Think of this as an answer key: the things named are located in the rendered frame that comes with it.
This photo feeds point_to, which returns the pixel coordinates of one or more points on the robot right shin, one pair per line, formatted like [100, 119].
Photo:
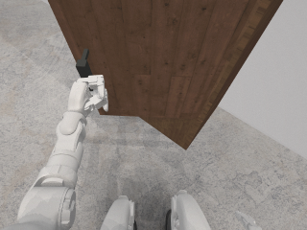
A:
[175, 223]

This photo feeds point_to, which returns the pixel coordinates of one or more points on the robot left hand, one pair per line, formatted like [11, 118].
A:
[84, 101]

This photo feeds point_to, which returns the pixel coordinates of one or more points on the left robot upper arm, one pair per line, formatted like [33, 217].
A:
[47, 208]

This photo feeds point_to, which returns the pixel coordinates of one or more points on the robot right thigh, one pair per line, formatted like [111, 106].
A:
[187, 211]

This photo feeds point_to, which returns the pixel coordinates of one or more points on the robot right hand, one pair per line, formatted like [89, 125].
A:
[247, 221]

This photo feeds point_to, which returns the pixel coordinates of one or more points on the cupboard door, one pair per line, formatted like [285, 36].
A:
[159, 58]

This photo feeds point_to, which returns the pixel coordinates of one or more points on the left robot forearm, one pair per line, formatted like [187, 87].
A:
[65, 159]

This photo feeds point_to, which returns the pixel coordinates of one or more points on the handle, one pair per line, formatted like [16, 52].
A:
[83, 66]

